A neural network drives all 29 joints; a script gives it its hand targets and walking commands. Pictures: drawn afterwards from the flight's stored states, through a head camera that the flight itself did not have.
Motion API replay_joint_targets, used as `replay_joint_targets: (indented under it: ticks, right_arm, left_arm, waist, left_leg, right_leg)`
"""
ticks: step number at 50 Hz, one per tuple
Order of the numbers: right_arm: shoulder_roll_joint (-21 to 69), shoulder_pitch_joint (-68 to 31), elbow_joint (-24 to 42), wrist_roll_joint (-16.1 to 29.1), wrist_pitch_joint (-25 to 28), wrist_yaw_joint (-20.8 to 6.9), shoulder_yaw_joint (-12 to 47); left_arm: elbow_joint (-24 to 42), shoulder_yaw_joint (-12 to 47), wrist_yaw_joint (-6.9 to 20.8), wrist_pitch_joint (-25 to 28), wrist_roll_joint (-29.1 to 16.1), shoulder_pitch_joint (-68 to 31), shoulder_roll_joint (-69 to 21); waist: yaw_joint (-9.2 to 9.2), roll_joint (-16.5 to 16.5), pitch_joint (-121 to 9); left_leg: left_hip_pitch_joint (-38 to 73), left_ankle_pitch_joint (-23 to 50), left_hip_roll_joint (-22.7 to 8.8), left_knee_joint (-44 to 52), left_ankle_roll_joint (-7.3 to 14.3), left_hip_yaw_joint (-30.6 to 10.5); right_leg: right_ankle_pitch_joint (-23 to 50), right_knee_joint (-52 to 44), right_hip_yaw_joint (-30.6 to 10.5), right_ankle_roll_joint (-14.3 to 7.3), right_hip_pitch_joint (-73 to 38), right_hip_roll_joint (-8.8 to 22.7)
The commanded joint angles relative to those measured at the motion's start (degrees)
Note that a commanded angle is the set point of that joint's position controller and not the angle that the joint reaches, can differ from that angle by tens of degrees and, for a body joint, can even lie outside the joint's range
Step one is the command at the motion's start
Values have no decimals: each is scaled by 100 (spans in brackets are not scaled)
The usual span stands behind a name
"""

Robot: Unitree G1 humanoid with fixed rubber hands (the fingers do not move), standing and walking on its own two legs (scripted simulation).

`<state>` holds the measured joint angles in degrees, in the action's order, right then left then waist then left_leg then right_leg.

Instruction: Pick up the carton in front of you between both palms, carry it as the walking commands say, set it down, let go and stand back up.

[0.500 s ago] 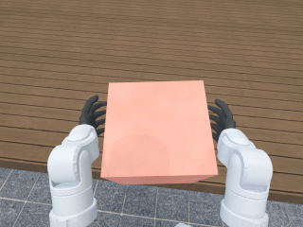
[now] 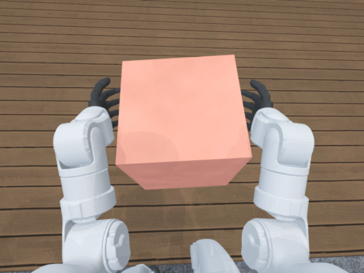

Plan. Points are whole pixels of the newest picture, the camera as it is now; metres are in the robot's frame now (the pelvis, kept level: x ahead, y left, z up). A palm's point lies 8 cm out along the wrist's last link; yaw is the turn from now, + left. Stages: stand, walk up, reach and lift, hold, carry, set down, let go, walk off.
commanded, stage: carry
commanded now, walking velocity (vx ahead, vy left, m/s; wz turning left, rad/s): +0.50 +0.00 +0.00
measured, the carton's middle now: (182, 133) +0.39 -0.03 +0.05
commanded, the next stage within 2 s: none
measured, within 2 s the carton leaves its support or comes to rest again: neither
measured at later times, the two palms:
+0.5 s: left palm out of the picture +0.69 +0.18 +0.27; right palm out of the picture +0.76 -0.11 +0.28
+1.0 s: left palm out of the picture +1.07 +0.14 +0.29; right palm out of the picture +1.06 -0.16 +0.30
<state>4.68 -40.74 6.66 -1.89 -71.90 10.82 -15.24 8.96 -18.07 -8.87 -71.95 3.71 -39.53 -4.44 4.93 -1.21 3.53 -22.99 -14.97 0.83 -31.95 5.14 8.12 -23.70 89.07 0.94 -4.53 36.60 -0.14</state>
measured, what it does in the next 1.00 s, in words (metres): climbs: right foot 0.14 m higher, then left foot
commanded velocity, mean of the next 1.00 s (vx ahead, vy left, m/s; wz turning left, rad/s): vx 0.50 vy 0.00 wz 0.00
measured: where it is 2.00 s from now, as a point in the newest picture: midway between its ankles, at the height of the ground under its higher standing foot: (157, 68)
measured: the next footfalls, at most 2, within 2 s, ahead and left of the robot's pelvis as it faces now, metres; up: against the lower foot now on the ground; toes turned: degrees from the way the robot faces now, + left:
right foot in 0.24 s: +0.38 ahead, -0.10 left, +0.14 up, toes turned -2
left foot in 0.72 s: +0.72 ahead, +0.05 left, +0.14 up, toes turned +6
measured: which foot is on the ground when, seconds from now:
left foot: down 0.00-0.26, up 0.28-0.70, down 0.72-1.00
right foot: up 0.00-0.22, down 0.24-0.70, up 0.72-1.00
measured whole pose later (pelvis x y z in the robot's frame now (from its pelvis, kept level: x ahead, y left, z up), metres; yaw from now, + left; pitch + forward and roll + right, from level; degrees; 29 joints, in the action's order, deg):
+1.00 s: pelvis +0.71 +0.02 +0.16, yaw -2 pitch +6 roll -2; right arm 6.8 -43.4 -0.9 -6.8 -71.9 11.8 -18.9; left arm 3.4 -20.9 -12.1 -74.2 12.0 -41.0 -9.9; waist 4.3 1.5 -1.0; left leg -11.8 -11.1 2.2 -16.6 7.1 8.6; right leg -12.6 49.6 3.8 -0.5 36.4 3.1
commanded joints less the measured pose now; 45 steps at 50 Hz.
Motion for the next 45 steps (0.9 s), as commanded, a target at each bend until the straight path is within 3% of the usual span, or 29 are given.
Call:
replay_joint_targets:
  ticks: [1,4,5,7,8,9,10,11,12,13,14,15,16,18,20,23,24,27,28,31,33,35,36,37,38,39,40,42,45]
  right_arm:
    - [5384,-3980,1274,2180,250,-829,4038]
    - [4946,-3729,1850,2306,411,-792,4249]
    - [4713,-3454,1809,2238,424,-802,4152]
    - [4400,-3463,2053,2357,392,-806,4274]
    - [4548,-3182,1599,2430,316,-823,4263]
    - [4286,-3414,2041,2383,325,-815,4340]
    - [4031,-2989,1636,2193,234,-811,4205]
    - [4166,-2716,1507,2089,198,-827,4022]
    - [4029,-2917,1624,2007,203,-840,3987]
    - [3946,-2862,1731,1841,248,-831,4042]
    - [4373,-2801,1635,1801,212,-870,3944]
    - [4062,-2519,1518,1644,233,-866,3733]
    - [4163,-2554,1378,1421,274,-820,3568]
    - [4104,-2711,1287,1148,344,-801,3363]
    - [3812,-2804,1063,913,339,-720,3111]
    - [3423,-2540,912,533,373,-526,2824]
    - [3387,-2372,800,519,298,-485,2927]
    - [3540,-2863,731,733,71,-422,2997]
    - [3667,-2897,232,760,-71,-442,2997]
    - [3881,-3344,-269,943,-350,-527,3147]
    - [4153,-3935,-520,1205,-552,-621,2965]
    - [4459,-4528,-568,1584,-612,-697,3010]
    - [4405,-4482,-673,1575,-627,-720,2962]
    - [4436,-4666,-786,1757,-621,-732,2952]
    - [4504,-4719,-1002,1872,-631,-768,2824]
    - [4897,-5128,-960,2047,-639,-848,2977]
    - [5139,-5576,-466,2294,-569,-903,3060]
    - [5953,-6046,-404,2612,-483,-1049,3185]
    - [6254,-5391,-486,2464,-344,-1156,3063]
  left_arm:
    - [807,3752,283,262,-1349,-3430,-4975]
    - [1015,3959,254,395,-1232,-2841,-4550]
    - [1090,4152,235,388,-1312,-2877,-4553]
    - [1585,4105,145,459,-1254,-2953,-4136]
    - [1578,4148,117,382,-1404,-3290,-4038]
    - [1294,4113,94,349,-1235,-2620,-4035]
    - [1114,4217,124,285,-1361,-2700,-4039]
    - [1247,4313,139,276,-1486,-2739,-4177]
    - [1448,4525,204,291,-1641,-3029,-4286]
    - [1464,4553,328,307,-1787,-2699,-4388]
    - [1362,4643,373,331,-1790,-2799,-4455]
    - [1233,4774,457,289,-2064,-2767,-4695]
    - [1137,4837,540,294,-2261,-2967,-4998]
    - [1426,5163,720,361,-2739,-3778,-5306]
    - [1163,5296,796,350,-3011,-3987,-5473]
    - [1120,5217,819,316,-3284,-4261,-5232]
    - [1227,5000,792,280,-3202,-4181,-5036]
    - [642,4551,799,-23,-3046,-4113,-4906]
    - [355,4413,821,-112,-2975,-4120,-4717]
    - [-509,3741,854,-358,-2480,-4046,-4628]
    - [-1131,3177,770,-528,-2036,-3886,-4352]
    - [-1009,3051,741,-568,-1900,-4323,-4494]
    - [-1132,2871,694,-609,-1802,-4466,-4403]
    - [-1296,2722,666,-685,-1735,-4398,-4483]
    - [-1442,2593,553,-735,-1522,-4293,-4432]
    - [-1488,2485,465,-725,-1351,-4800,-4415]
    - [-1278,2492,433,-720,-1387,-4854,-4691]
    - [-1147,2427,451,-578,-1242,-4867,-5122]
    - [-1113,2598,497,-380,-1041,-4342,-5436]
  waist:
    - [128,525,-3196]
    - [264,564,-3032]
    - [63,910,-3048]
    - [-85,743,-2395]
    - [-161,386,-2438]
    - [-316,714,-2582]
    - [-442,1132,-2856]
    - [-765,1612,-3371]
    - [-1199,1693,-3741]
    - [-1534,1232,-4528]
    - [-1358,-1052,-5063]
    - [-1419,-1610,-5307]
    - [-1321,-1062,-5131]
    - [-1423,-377,-3937]
    - [-1416,236,-3332]
    - [-1224,642,-3190]
    - [-1176,-25,-3008]
    - [-1064,-513,-2844]
    - [-1010,-320,-2726]
    - [-912,-958,-2336]
    - [-731,-1007,-2340]
    - [-64,-938,-2801]
    - [28,-435,-3062]
    - [-157,951,-3458]
    - [-136,1543,-3642]
    - [-112,1014,-3342]
    - [-151,579,-3013]
    - [-215,187,-3084]
    - [-268,588,-2994]
  left_leg:
    - [4559,2234,-1978,813,960,-2766]
    - [5054,2640,-1963,780,989,-2364]
    - [4822,2053,-1940,985,841,-2176]
    - [3558,1938,-1484,1844,672,-1597]
    - [2893,2876,-1349,2212,721,-1312]
    - [2074,4637,-1083,2084,633,-494]
    - [1985,7012,-1122,1652,613,-280]
    - [2498,8955,-1130,792,469,-105]
    - [2650,9932,-1128,-437,382,-102]
    - [2399,8141,-978,-2338,68,-181]
    - [427,2917,178,-4710,-395,-597]
    - [-923,-233,1000,-7255,-427,-1570]
    - [-1797,-356,806,-7707,-213,-2099]
    - [-2860,-852,379,-7508,30,-1689]
    - [-3238,-1331,175,-6877,6,-1444]
    - [-2901,-886,-182,-4878,-112,-1017]
    - [-2952,-641,-174,-4110,-107,-799]
    - [-1985,739,-52,-1906,-102,-561]
    - [-1403,1247,90,-1050,-126,-298]
    - [-903,2123,373,52,-1,295]
    - [-67,2311,502,427,23,443]
    - [1780,2003,406,793,-79,526]
    - [2828,1807,-312,315,105,-480]
    - [3691,2593,-2077,378,1052,-3312]
    - [3909,1668,-2314,1044,1529,-4437]
    - [3633,1355,-2073,1154,1391,-3923]
    - [2838,1490,-1870,1249,968,-3488]
    - [2604,779,-1720,1583,641,-2780]
    - [2663,1080,-1586,1845,659,-2144]
  right_leg:
    - [-319,1178,-52,-217,2941,158]
    - [-1034,2035,242,-359,4254,147]
    - [-832,1974,239,-377,4089,302]
    - [-839,568,671,-340,3257,457]
    - [-599,-761,749,-312,1998,505]
    - [-71,-1704,1317,-359,645,101]
    - [76,-1937,1696,-446,-233,-278]
    - [212,-2536,1798,-460,-801,-595]
    - [302,-3229,1717,-441,-1549,-818]
    - [610,-4550,579,-551,-2803,-547]
    - [1722,-5899,-3263,-1401,-4235,1192]
    - [4249,-6200,-4835,-2398,-5066,1780]
    - [4231,-5624,-4301,-2063,-5495,1629]
    - [2895,-5649,-3425,-1358,-4954,1343]
    - [2868,-5960,-2971,-1101,-4913,1154]
    - [4212,-6183,-2116,-930,-4737,1435]
    - [4458,-6375,-1854,-875,-4797,1301]
    - [4833,-6777,-857,-702,-4250,965]
    - [4730,-6967,-432,-577,-3935,787]
    - [6018,-6728,218,-260,-4286,654]
    - [6418,-6347,289,-121,-4168,727]
    - [5732,-4562,851,90,-3596,537]
    - [4251,-3313,530,162,-2461,469]
    - [566,-1909,384,338,-972,-306]
    - [-538,-625,-219,285,16,-527]
    - [-274,-572,-398,141,422,-228]
    - [173,-1168,-326,134,191,-31]
    - [481,-2021,-256,201,-85,199]
    - [818,-2813,-38,314,-37,347]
